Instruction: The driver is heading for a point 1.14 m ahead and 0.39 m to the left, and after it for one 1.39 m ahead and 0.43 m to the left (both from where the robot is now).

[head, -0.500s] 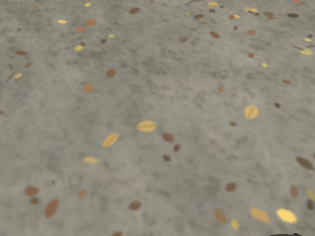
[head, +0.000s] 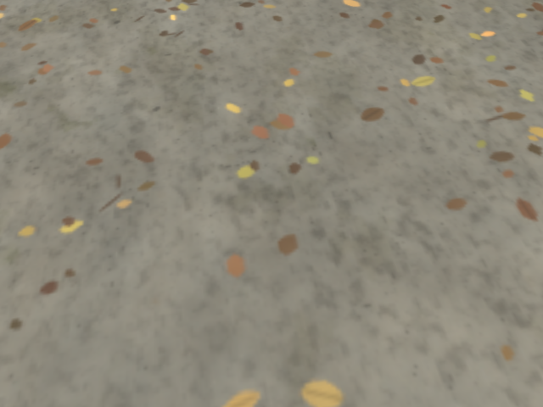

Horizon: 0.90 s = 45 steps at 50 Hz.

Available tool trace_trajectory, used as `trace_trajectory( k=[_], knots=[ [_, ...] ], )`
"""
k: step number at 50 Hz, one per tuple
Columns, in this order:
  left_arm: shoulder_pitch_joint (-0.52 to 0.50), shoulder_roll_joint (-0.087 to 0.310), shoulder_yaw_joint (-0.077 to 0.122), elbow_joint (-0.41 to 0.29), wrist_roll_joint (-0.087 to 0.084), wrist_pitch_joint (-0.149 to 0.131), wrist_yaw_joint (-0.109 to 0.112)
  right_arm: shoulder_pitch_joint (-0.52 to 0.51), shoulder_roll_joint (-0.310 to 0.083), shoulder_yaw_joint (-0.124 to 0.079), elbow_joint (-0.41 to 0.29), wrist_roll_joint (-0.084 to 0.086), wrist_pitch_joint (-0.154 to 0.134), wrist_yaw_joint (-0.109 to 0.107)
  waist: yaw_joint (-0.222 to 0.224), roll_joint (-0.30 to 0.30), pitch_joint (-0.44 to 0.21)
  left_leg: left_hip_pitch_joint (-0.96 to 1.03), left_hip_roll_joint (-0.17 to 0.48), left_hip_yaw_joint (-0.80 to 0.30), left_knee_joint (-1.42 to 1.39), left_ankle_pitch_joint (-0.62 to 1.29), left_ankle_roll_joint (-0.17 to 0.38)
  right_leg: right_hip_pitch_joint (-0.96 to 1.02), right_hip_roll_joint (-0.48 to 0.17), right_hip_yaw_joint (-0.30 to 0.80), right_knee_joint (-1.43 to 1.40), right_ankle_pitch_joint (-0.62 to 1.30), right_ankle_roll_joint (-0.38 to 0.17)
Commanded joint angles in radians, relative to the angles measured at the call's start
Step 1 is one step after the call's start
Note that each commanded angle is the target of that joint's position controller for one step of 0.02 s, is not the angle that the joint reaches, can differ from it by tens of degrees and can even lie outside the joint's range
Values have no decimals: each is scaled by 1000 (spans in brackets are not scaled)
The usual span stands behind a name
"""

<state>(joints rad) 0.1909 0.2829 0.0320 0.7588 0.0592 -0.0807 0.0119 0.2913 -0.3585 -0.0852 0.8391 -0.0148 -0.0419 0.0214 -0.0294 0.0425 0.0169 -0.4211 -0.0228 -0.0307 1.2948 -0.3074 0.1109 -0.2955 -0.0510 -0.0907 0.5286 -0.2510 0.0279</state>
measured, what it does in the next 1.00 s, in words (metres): walks ahead, turning left: left foot, then right foot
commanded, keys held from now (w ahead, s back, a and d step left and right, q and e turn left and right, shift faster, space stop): w+q+shift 0.76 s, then w+shift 0.20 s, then w+e+shift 0.04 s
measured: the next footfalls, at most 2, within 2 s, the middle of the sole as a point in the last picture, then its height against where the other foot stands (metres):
left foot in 0.30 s outside the picture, level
right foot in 0.72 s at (234, 261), level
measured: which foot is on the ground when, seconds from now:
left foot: up 0.00-0.28, down 0.30-0.72, up 0.74-1.00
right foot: down 0.00-0.30, up 0.32-0.70, down 0.72-1.00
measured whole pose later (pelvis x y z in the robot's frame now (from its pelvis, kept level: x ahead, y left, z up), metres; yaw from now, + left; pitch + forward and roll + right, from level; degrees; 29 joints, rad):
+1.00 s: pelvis +0.85 +0.27 +0.00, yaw +52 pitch +2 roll -3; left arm 0.52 0.32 0.06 0.89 0.03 -0.09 -0.02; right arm 0.02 -0.34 -0.02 0.62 -0.04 -0.02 0.08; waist 0.08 0.04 -0.01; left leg -0.74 0.01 -0.07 0.98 -0.12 0.09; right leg 0.03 0.01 -0.15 0.26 -0.31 0.02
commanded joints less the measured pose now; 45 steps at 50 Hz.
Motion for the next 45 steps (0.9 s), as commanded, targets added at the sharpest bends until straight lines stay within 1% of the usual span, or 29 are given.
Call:
trace_trajectory(
  k=[1,3,7,9,11,13,14,15,16,17,18,19,20,22,23,26,29,32,33,34,35,36,37,38,39,40,41,42,45],
  knots=[
    [173,48,18,42,-25,-23,-9,-98,48,25,-134,-17,26,33,51,-154,6,-356,127,-32,21,44,-8,264,-259,239,-301,77,-89],
    [175,46,17,60,-38,-39,-19,-173,63,39,-192,-19,37,47,32,-146,28,-380,136,-5,-26,109,-8,233,-252,113,-331,254,-79],
    [128,86,26,70,-35,-54,-12,-309,36,55,-264,-15,37,77,-1,-95,105,-285,113,94,-347,302,11,168,-181,-118,-431,390,-59],
    [177,122,31,87,-35,-52,-5,-359,35,61,-273,-15,35,86,8,-74,123,-177,56,190,-484,330,46,202,-161,-192,-415,672,-48],
    [214,184,44,82,-35,-33,7,-303,6,53,-248,-12,31,76,-32,-116,56,-70,-21,236,-526,278,78,315,-180,-210,-268,1119,-37],
    [181,247,62,60,-31,2,18,-64,-55,26,-183,-11,29,55,-164,-158,-74,189,-78,217,-527,177,115,317,-222,-193,68,1332,-48],
    [141,250,64,36,-26,17,16,146,-101,-2,-116,-12,26,37,-247,-143,-163,434,-91,163,-579,137,150,209,-232,-165,349,1242,-59],
    [151,211,61,37,-14,24,3,194,-144,-33,-73,-4,30,10,-226,-30,-165,628,-58,52,-638,58,176,-15,-122,-154,699,522,-40],
    [157,60,23,-15,6,18,-7,103,-225,-46,-94,11,40,-6,-99,177,-92,642,109,-267,-633,211,208,-312,22,-114,1076,-274,-18],
    [152,116,27,-148,-26,-6,-10,108,-290,-58,-140,-16,54,-7,-76,188,-311,885,252,-723,-886,12,390,-563,66,110,1165,-257,3],
    [63,154,23,-151,-21,-31,-9,111,-238,-57,-138,-14,53,-17,-89,8,-206,787,276,-791,-1033,-109,351,-625,6,166,1074,-173,0],
    [44,155,20,-142,-24,-38,-8,79,-190,-47,-123,-10,42,-25,-42,-76,-56,615,247,-716,-1062,-58,316,-596,-28,164,968,-121,1],
    [31,142,15,-133,-9,-30,-4,47,-165,-38,-114,-6,26,-30,9,-133,-3,469,197,-631,-1059,49,291,-518,-54,164,895,-129,14],
    [80,129,10,-116,17,13,-7,4,-119,-17,-119,3,-5,-36,82,-150,35,252,124,-485,-1065,196,275,-382,-93,166,766,-168,47],
    [62,114,8,-127,18,30,-11,7,-108,-11,-116,8,-18,-32,89,-138,44,178,96,-448,-1081,195,270,-347,-102,155,685,-189,61],
    [-141,63,-14,-215,-2,37,-25,27,-112,-17,-111,6,-39,-20,43,-96,104,36,13,-368,-1131,250,233,-272,-84,107,405,52,69],
    [-214,53,-21,-239,-29,31,-33,73,-129,-30,-96,18,-43,-7,-13,-43,61,87,-2,-352,-1110,435,169,-144,-25,93,176,326,35],
    [-212,94,-10,-247,-35,26,-26,95,-146,-38,-86,21,-37,-14,-18,-17,20,229,27,-388,-1020,605,116,-42,23,110,32,312,6],
    [-149,126,4,-229,-36,25,-17,89,-166,-42,-86,18,-35,-18,11,-11,-28,277,25,-394,-924,746,91,43,53,113,15,248,-2],
    [-21,177,26,-198,-40,21,-4,72,-200,-48,-87,9,-34,-16,83,-16,-115,299,17,-386,-750,851,65,180,74,111,29,142,-11],
    [192,215,47,-151,-41,18,14,12,-211,-49,-98,3,-39,-10,216,-22,-205,205,-15,-355,-499,826,41,412,44,109,29,79,-21],
    [400,281,72,-114,-12,12,37,-11,-81,-14,-128,-2,-52,-10,277,-144,-326,32,-80,-281,-142,404,31,648,-159,310,19,-254,-47],
    [301,345,79,-132,17,10,28,113,38,25,-192,50,-49,-11,117,-504,-451,-230,-173,-166,102,-201,1,775,-444,920,-236,-498,-136],
    [160,259,80,-157,7,20,18,67,-42,29,-164,17,-31,-24,105,-343,-312,-343,-63,-120,159,-91,13,622,-408,975,-292,-675,-160],
    [102,168,57,-157,-4,24,14,-5,-80,20,-155,-9,-21,-13,107,-199,-182,-341,-9,-94,114,-9,10,481,-348,788,-275,-591,-160],
    [103,124,46,-127,-2,24,7,-39,-72,21,-155,-21,-13,3,95,-94,-94,-315,24,-79,66,24,4,357,-301,638,-275,-410,-156],
    [132,113,40,-88,-3,16,5,-83,-46,27,-175,-34,-7,20,85,-88,-49,-294,48,-89,26,24,2,277,-256,522,-286,-288,-144],
    [152,101,35,-54,-5,6,1,-78,-13,37,-185,-34,3,35,62,-112,-14,-282,57,-93,7,18,-5,215,-237,452,-304,-229,-142],
    [183,85,28,3,-30,-29,-25,-137,26,59,-223,-34,18,48,29,-111,43,-345,61,-121,-67,64,-14,168,-225,324,-378,-68,-151]
  ],
)
Velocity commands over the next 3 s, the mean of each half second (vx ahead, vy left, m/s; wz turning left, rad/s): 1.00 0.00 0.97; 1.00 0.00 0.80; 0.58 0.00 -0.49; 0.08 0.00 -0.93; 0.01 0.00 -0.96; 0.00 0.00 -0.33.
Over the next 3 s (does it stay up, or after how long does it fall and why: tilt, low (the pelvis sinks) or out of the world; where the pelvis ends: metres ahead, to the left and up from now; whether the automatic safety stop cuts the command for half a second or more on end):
stays up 1.23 0.68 0.00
